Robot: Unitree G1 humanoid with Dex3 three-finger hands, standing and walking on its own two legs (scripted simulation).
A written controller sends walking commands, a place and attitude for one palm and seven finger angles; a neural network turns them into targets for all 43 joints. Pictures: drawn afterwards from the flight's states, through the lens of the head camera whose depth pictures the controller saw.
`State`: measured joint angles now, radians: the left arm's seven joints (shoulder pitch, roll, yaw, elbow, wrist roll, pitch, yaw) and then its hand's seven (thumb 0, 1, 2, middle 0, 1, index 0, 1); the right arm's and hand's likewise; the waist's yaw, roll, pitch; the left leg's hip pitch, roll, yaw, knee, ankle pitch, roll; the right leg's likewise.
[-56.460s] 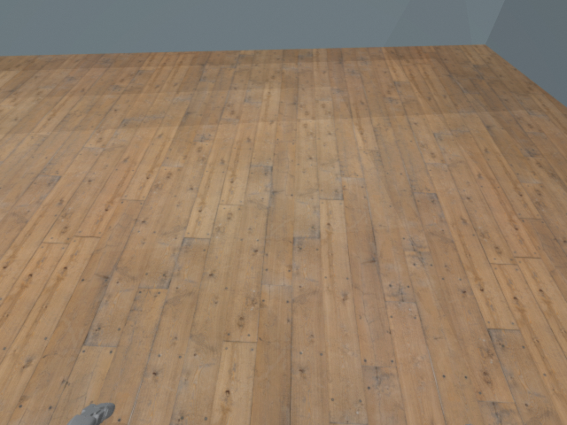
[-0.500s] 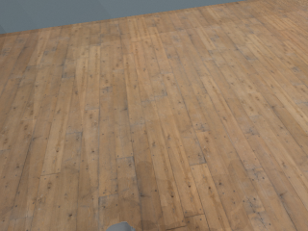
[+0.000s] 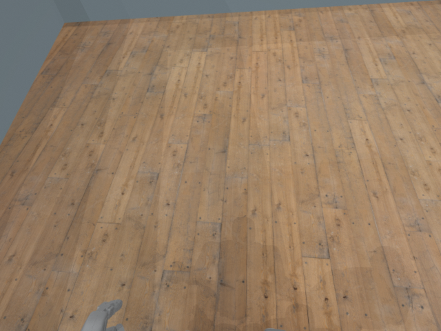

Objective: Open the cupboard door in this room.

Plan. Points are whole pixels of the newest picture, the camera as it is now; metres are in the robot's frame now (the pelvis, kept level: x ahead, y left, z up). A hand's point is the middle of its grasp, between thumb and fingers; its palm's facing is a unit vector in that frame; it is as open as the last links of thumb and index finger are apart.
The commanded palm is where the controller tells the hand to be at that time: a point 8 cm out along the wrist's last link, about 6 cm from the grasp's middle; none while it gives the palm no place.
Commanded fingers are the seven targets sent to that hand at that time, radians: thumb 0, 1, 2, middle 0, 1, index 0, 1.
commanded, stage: turn to face it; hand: left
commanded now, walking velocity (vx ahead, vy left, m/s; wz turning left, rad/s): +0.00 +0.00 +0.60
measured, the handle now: out of the picture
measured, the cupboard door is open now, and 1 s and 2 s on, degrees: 42 42 42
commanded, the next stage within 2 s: none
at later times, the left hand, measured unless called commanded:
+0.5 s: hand out of the picture -0.06 +0.14 -0.16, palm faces +0.39 -0.87 -0.28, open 7.3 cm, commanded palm none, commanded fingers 0.00 0.90 0.90 -0.20 -0.30 -0.20 -0.30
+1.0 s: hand out of the picture +0.02 +0.18 -0.14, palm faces +0.57 -0.77 -0.30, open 7.3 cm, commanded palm none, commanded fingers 0.00 0.90 0.90 -0.20 -0.30 -0.20 -0.30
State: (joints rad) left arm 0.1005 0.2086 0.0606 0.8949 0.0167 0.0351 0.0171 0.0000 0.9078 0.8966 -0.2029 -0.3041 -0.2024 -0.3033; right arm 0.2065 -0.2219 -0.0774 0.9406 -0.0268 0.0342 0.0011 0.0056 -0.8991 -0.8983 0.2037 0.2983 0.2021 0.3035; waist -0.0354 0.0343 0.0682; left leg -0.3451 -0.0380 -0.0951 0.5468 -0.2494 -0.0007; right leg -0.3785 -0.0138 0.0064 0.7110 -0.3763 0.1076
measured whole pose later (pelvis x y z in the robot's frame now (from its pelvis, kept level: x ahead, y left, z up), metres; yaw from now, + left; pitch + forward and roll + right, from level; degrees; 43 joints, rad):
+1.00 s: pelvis +0.04 -0.06 -0.01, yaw +37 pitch +1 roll +1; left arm 0.11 0.20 0.06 0.86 0.02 0.01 0.01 0.00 0.91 0.90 -0.20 -0.30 -0.20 -0.30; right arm 0.22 -0.24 -0.08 0.95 -0.02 0.06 0.01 0.01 -0.90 -0.90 0.20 0.30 0.20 0.30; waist -0.04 0.05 0.09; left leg -0.35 -0.02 -0.09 0.65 -0.35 -0.04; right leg -0.31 -0.03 -0.04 0.61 -0.32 0.03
